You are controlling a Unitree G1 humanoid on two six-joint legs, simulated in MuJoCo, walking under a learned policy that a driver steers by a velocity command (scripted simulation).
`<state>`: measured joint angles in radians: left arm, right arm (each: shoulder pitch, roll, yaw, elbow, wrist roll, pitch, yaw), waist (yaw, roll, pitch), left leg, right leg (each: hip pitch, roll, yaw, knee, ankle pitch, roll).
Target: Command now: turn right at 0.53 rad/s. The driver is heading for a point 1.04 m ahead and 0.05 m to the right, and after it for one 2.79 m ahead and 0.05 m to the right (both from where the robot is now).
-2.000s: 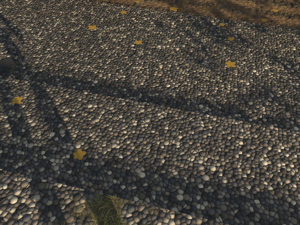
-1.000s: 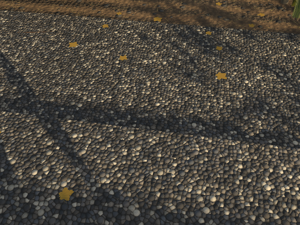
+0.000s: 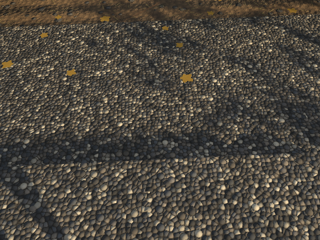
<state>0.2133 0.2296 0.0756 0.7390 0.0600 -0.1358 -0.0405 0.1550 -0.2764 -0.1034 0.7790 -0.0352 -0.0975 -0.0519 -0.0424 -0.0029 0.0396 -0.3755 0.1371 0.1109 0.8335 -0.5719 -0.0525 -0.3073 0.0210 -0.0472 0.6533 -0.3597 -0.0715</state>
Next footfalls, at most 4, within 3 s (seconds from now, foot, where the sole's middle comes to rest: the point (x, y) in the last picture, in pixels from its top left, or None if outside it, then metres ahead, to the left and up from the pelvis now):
0.44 left None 0.03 0.16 -0.76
1.10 right None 0.37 -0.21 -0.91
1.62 left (174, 186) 0.76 -0.06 -0.91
2.22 right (207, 147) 1.08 -0.28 -1.06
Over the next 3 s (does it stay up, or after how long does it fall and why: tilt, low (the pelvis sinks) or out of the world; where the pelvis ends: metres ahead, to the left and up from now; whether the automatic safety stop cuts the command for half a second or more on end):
stays up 1.33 -0.03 -0.27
